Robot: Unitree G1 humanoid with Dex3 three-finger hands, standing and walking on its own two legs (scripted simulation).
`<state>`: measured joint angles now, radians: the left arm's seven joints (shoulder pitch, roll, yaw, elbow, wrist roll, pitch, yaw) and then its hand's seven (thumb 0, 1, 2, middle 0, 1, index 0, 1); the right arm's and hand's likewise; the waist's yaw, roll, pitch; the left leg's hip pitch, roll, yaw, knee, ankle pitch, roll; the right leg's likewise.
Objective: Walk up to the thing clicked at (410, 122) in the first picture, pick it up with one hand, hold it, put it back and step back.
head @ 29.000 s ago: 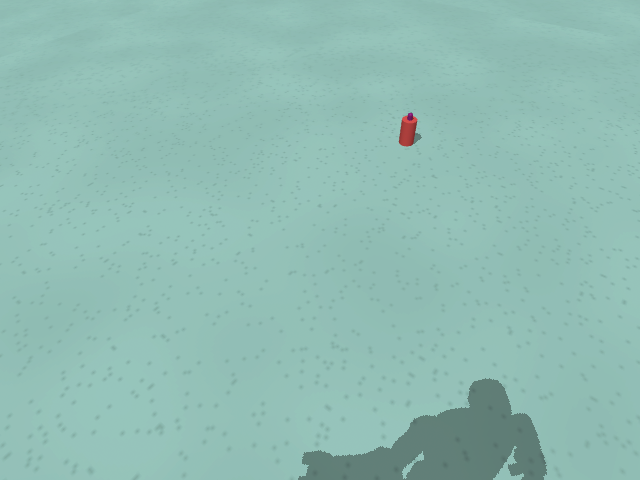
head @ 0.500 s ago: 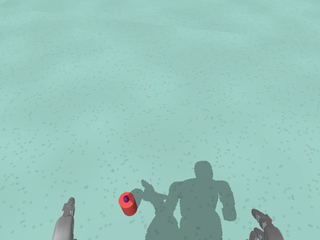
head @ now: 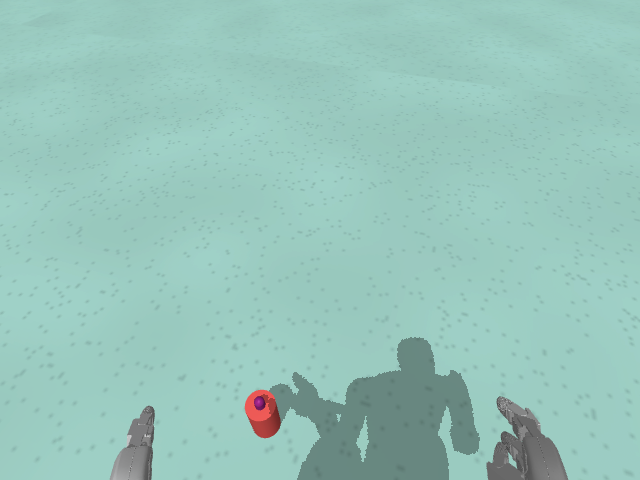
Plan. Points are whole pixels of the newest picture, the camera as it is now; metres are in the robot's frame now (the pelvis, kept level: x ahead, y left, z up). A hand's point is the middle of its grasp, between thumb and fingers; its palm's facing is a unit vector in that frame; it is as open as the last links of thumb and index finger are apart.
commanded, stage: home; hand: left
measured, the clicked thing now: (262, 412) +0.45 +0.18 -0.63
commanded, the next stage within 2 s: stand in 1.18 s
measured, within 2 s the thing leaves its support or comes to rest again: neither
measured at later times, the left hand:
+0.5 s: hand out of the picture +0.16 +0.18 -0.05, palm faces +0.12 -0.95 -0.28, open 17.6 cm
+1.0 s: hand out of the picture +0.16 +0.18 -0.05, palm faces +0.12 -0.95 -0.28, open 17.6 cm
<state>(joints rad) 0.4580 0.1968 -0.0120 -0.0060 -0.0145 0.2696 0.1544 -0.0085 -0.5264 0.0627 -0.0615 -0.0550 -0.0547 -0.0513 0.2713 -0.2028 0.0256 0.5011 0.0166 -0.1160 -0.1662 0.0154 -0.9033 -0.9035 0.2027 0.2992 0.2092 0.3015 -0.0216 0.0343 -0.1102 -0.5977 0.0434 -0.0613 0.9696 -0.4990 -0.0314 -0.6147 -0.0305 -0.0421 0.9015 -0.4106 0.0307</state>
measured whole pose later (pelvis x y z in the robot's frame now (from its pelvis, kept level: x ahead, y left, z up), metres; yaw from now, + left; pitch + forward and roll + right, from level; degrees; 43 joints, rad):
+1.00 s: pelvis -0.01 +0.00 +0.00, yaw +0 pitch +7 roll -2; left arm 0.46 0.19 -0.01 0.00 -0.01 0.25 0.14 -0.01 -0.57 0.04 -0.06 -0.05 -0.05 -0.04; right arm 0.28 -0.20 0.02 0.52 0.01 -0.15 -0.18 0.02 -0.90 -0.90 0.20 0.30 0.21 0.30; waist -0.02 0.03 -0.10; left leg -0.60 0.04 -0.06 0.97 -0.49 -0.04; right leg -0.63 -0.03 -0.04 0.91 -0.40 0.03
